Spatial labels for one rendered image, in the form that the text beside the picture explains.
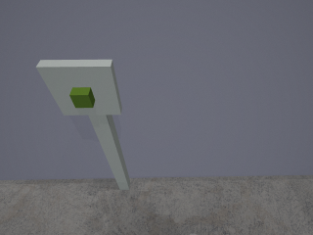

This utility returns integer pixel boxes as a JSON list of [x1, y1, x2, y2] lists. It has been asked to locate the panel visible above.
[[36, 59, 130, 190]]

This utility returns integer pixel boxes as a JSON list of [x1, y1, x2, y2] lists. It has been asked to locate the button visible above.
[[69, 87, 95, 109]]

